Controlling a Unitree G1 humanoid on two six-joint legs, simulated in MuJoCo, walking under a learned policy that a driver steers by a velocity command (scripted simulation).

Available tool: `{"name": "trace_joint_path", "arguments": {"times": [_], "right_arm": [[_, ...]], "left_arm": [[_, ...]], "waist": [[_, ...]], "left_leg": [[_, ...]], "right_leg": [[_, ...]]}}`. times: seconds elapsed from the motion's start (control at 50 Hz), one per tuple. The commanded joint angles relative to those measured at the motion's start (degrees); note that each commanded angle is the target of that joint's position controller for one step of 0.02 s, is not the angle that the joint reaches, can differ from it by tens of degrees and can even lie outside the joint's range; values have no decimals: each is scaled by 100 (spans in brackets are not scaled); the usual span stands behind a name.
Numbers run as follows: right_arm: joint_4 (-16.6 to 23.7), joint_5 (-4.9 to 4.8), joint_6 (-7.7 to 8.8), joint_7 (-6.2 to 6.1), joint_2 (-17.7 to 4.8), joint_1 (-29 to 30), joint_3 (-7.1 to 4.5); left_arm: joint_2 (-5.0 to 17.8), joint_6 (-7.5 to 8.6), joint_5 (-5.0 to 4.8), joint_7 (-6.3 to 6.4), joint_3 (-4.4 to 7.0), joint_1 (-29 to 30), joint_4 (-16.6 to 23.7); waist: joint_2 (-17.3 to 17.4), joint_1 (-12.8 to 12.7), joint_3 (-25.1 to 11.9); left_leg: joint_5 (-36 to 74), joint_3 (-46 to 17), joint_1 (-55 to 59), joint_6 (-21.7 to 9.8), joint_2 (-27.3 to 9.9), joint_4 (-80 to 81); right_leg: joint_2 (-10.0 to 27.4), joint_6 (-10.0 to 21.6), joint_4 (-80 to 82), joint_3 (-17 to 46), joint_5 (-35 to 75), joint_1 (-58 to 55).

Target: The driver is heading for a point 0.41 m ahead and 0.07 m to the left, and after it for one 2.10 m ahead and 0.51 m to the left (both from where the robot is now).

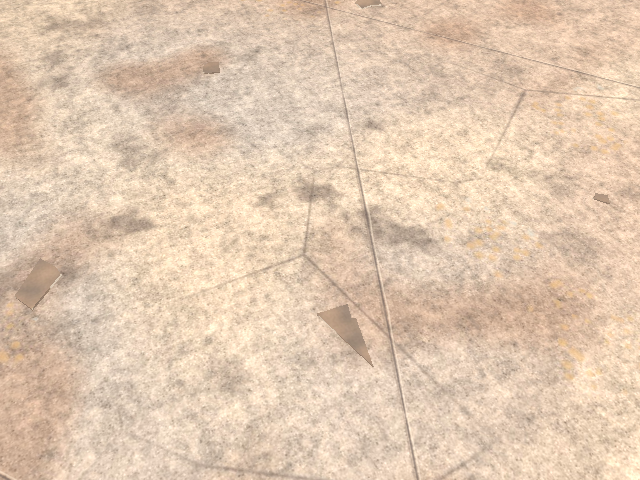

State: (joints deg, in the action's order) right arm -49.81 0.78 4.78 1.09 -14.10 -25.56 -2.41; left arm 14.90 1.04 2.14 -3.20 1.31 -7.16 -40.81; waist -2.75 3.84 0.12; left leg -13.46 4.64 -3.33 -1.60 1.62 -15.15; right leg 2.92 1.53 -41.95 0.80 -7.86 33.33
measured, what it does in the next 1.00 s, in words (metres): walks ahead, turning left: right foot, then left foot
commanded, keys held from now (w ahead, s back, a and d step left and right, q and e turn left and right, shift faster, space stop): w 0.20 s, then w+q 0.80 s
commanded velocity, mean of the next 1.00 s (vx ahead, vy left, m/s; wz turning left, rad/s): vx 0.50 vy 0.00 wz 0.31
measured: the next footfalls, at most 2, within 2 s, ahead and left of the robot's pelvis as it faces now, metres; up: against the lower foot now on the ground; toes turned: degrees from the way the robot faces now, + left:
right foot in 0.12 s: +0.20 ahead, -0.12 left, +0.00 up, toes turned -3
left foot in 0.66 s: +0.49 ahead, +0.09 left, +0.00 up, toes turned +15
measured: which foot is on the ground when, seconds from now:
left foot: down 0.00-0.14, up 0.16-0.64, down 0.66-1.00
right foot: up 0.00-0.10, down 0.12-0.64, up 0.66-1.00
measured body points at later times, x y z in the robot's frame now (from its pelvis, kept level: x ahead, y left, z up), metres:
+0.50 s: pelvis +0.25 -0.04 +0.00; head +0.27 -0.04 +0.45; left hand +0.22 +0.22 -0.14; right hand +0.41 -0.27 -0.13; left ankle +0.39 +0.11 -0.69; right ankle +0.16 -0.11 -0.75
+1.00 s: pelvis +0.51 +0.05 +0.00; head +0.54 +0.07 +0.45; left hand +0.59 +0.34 -0.11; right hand +0.62 -0.21 -0.12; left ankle +0.45 +0.08 -0.75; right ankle +0.72 -0.07 -0.68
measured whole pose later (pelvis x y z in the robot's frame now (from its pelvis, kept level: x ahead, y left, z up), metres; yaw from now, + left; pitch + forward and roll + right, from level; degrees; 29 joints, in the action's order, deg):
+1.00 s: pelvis +0.51 +0.05 +0.00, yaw +23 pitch +1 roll +0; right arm -49.5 0.0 2.4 0.6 -15.4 -22.3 -4.1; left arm 14.9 1.3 2.4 -0.9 1.6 -5.7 -42.9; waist -1.9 3.3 2.2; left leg -12.2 -5.8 -5.1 -7.4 8.8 -16.9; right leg 6.7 -3.2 -46.8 3.0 -5.6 38.0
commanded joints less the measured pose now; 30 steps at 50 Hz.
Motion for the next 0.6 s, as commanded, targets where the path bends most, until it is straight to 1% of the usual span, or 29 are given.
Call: {"name": "trace_joint_path", "arguments": {"times": [0.02, 0.06, 0.08, 0.1, 0.12, 0.14, 0.16, 0.18, 0.2, 0.22, 0.24, 0.26, 0.28, 0.32, 0.38, 0.44, 0.48, 0.52, 0.54, 0.56, 0.6], "right_arm": [[232, -12, 54, 0, -923, 59, -207], [142, 0, 0, -13, -1013, 7, -230], [106, -11, -30, -23, -1040, 37, -232], [50, -26, -56, -30, -972, -9, -205], [98, -28, -51, -40, -794, -6, -140], [447, -120, -31, -14, -287, -74, 5], [440, -8, -66, -52, -621, -96, -107], [427, 62, -108, -60, -805, 199, -167], [441, 40, -88, -13, -674, 422, -129], [381, -5, -113, 9, -546, 438, -111], [314, 47, -183, 32, -506, 366, -106], [215, 80, -250, 66, -439, 267, -97], [205, 83, -288, 94, -412, 293, -106], [263, 71, -325, 127, -378, 584, -126], [403, 81, -342, 140, -330, 1152, -124], [572, 87, -327, 183, -223, 1710, -59], [732, 100, -319, 227, -179, 2139, -9], [880, 110, -313, 259, -186, 2431, 13], [929, 114, -311, 266, -203, 2490, 12], [954, 118, -312, 263, -222, 2474, 3], [908, 131, -323, 216, -313, 2155, -46]], "left_arm": [[291, 103, -31, 20, 19, 512, 478], [358, 136, -19, 72, 42, 465, 486], [369, 165, 10, 102, 62, 201, 401], [443, 219, 63, 148, 118, -376, 180], [706, 280, 156, 212, 224, -1299, -98], [1330, 302, 240, 292, 366, -2036, -131], [1456, 217, -20, 316, 429, -2050, -212], [1119, 190, -104, 311, 350, -1606, -180], [777, 219, -115, 286, 262, -1248, -150], [567, 255, -96, 275, 204, -1002, -151], [441, 301, -108, 288, 164, -918, -193], [396, 351, -87, 300, 153, -910, -231], [420, 404, -87, 310, 165, -1005, -297], [478, 469, -111, 324, 195, -1163, -439], [441, 492, -108, 337, 192, -1381, -609], [414, 513, -110, 345, 178, -1440, -730], [464, 516, -110, 379, 187, -1602, -848], [527, 491, -102, 419, 200, -1791, -988], [564, 470, -94, 437, 207, -1845, -1045], [610, 445, -86, 456, 215, -1843, -1083], [764, 392, -67, 497, 244, -1767, -1121]], "waist": [[873, -118, 274], [845, -172, 282], [779, -325, 197], [548, -576, -70], [217, -938, -678], [-933, -1113, -1400], [-1253, -1031, -1425], [-573, -829, -675], [-275, -686, -250], [-186, -506, -43], [-292, -379, 86], [-295, -327, 91], [-256, -306, 95], [-144, -293, 227], [-52, -385, 392], [-75, -467, 496], [-77, -585, 590], [-51, -659, 660], [-50, -660, 659], [-66, -620, 616], [-214, -437, 320]], "left_leg": [[1514, -810, -455, -787, -1426, 525], [1845, -851, -231, -746, -1557, 241], [2310, -763, -197, -686, -1516, -140], [2942, -511, -277, -582, -1286, -983], [2599, -252, -811, -442, -997, -2201], [392, 176, -2406, -154, -356, -4202], [-1602, -264, -3384, -170, 84, -5146], [-1296, -604, -3717, -244, -316, -5438], [-859, -627, -3630, -255, -494, -5241], [-602, -634, -3349, -238, -632, -4929], [-477, -651, -3106, -181, -681, -4739], [-323, -662, -2927, -136, -632, -4746], [-191, -692, -2923, -111, -579, -4758], [160, -776, -3248, -60, -576, -4641], [717, -804, -3738, 0, -578, -4198], [1312, -532, -3617, -10, -553, -3327], [1487, -269, -3495, -82, -539, -2778], [1368, -64, -3436, -222, -490, -2366], [1204, 28, -3385, -309, -435, -2216], [988, 133, -3249, -412, -337, -2093], [404, 400, -2669, -656, 21, -2011]], "right_leg": [[-61, 71, 585, -373, 69, -590], [-153, 214, 867, -465, -228, -847], [-281, 295, 1147, -547, -278, -1271], [-430, 402, 1515, -567, -252, -2082], [-40, 597, 1583, -66, -511, -3322], [1672, 1086, 2095, 2294, -1489, -4746], [2125, 1434, 2781, 3821, -1330, -4727], [1850, 1353, 2684, 3000, -1272, -4231], [1559, 1247, 2793, 2344, -851, -3598], [1288, 1027, 3003, 1753, -572, -3127], [1111, 890, 3156, 1358, -250, -2793], [1012, 843, 3265, 1051, 83, -2638], [1005, 852, 3332, 871, 424, -2609], [1010, 849, 3485, 495, 791, -2688], [996, 828, 3576, 40, 1119, -2911], [889, 742, 3569, -463, 1457, -2963], [944, 711, 3553, -677, 1682, -3111], [1043, 666, 3405, -824, 2048, -3455], [1092, 633, 3256, -898, 2364, -3657], [1126, 594, 3025, -992, 2941, -3828], [1155, 508, 2206, -1196, 4747, -4082]]}}
Keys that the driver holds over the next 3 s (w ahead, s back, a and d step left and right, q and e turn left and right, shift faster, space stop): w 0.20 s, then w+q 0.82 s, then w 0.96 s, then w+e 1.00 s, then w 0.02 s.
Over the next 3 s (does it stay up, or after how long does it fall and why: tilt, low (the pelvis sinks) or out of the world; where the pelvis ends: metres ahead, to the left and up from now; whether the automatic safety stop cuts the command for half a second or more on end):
stays up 1.51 0.47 0.00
